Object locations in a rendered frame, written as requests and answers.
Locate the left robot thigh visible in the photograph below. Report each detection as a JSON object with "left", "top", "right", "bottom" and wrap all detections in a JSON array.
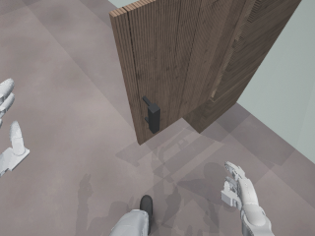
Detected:
[{"left": 108, "top": 211, "right": 149, "bottom": 236}]

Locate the right robot forearm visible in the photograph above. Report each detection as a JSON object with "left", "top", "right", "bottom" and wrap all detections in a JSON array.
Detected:
[{"left": 240, "top": 204, "right": 275, "bottom": 236}]

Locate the robot right hand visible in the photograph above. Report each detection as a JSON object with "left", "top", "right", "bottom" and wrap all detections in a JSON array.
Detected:
[{"left": 220, "top": 161, "right": 259, "bottom": 211}]

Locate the robot left hand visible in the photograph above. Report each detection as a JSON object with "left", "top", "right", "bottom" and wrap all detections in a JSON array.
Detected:
[{"left": 0, "top": 78, "right": 30, "bottom": 178}]

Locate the cupboard door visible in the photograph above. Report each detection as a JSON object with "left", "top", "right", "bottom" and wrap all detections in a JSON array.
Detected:
[{"left": 108, "top": 0, "right": 251, "bottom": 145}]

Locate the handle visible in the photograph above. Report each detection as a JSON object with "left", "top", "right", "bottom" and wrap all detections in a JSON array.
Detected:
[{"left": 142, "top": 96, "right": 160, "bottom": 134}]

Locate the robot left shin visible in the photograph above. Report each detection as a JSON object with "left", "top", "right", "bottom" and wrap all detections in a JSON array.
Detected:
[{"left": 130, "top": 209, "right": 149, "bottom": 218}]

